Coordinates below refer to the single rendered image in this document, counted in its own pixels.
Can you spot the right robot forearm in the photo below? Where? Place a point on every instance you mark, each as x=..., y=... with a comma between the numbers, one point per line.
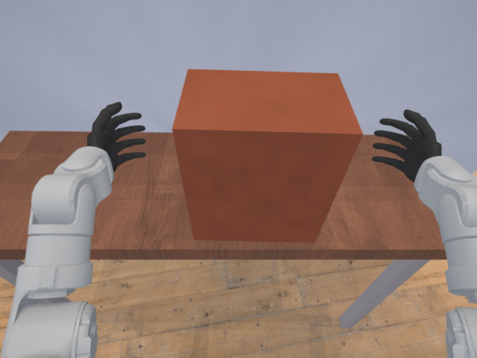
x=450, y=191

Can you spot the left robot forearm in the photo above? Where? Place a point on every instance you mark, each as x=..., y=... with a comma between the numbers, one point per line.
x=61, y=224

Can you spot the right robot hand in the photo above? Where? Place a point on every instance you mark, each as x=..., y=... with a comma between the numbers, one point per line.
x=421, y=145

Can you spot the robot right upper arm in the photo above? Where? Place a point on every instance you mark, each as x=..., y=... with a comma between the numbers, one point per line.
x=461, y=333

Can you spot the left robot hand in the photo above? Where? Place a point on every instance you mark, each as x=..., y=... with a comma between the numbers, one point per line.
x=104, y=135

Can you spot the robot left upper arm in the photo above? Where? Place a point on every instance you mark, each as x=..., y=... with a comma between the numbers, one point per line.
x=54, y=330

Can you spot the carton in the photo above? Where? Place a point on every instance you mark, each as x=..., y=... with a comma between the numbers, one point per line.
x=262, y=155

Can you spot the table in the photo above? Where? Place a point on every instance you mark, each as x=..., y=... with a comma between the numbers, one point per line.
x=376, y=214

